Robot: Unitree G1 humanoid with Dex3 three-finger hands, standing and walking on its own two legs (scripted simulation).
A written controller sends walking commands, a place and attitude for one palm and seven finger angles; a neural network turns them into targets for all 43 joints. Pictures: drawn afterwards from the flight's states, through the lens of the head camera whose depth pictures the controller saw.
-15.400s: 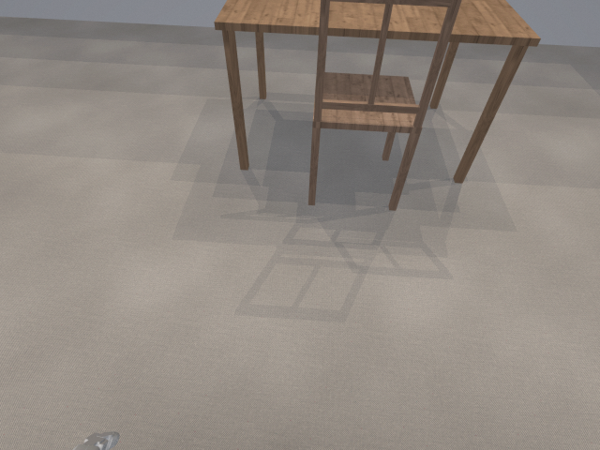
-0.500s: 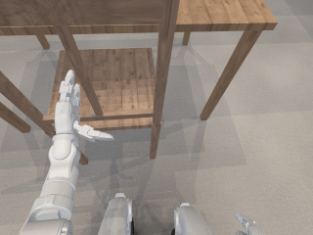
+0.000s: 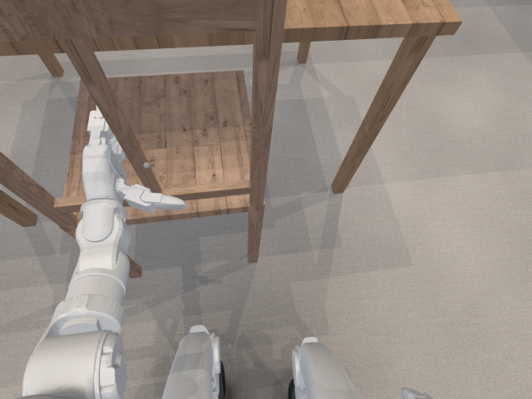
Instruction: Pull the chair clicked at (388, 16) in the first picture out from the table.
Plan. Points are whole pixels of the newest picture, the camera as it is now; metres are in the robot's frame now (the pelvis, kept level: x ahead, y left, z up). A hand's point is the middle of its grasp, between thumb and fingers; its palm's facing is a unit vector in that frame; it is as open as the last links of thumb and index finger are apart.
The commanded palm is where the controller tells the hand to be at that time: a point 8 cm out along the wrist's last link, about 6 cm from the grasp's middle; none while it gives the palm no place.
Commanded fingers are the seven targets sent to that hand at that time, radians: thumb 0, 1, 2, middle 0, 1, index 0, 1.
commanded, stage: push the fingers through the gap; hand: left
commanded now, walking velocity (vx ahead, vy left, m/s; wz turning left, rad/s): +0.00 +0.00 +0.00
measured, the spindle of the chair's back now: (126, 138) +0.47 +0.19 +0.06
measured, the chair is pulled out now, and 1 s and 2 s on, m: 0.00 0.00 0.04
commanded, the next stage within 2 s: hook a spindle and tug to test in 0.24 s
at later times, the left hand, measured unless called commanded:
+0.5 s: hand (146, 169) +0.44 +0.17 +0.03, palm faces +0.12 -0.99 -0.02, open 16.7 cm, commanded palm +0.41 +0.21 +0.03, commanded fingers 0.00 -0.50 0.30 -0.22 -0.57 -0.22 -0.57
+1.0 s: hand (150, 166) +0.45 +0.16 +0.03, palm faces +0.12 -0.99 -0.02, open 9.7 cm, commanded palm +0.42 +0.20 +0.03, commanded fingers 0.00 0.56 0.76 -0.50 -1.45 -0.50 -1.45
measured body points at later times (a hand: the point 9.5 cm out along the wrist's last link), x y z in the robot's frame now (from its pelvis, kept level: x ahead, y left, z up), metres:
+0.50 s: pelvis +0.00 +0.00 +0.00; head +0.13 +0.01 +0.43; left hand +0.43 +0.22 +0.03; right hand +0.09 -0.26 -0.12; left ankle +0.06 +0.12 -0.61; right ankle -0.01 -0.14 -0.61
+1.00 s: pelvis +0.00 +0.00 +0.00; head +0.13 +0.01 +0.43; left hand +0.43 +0.21 +0.03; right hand +0.07 -0.26 -0.12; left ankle +0.06 +0.12 -0.61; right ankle -0.01 -0.14 -0.61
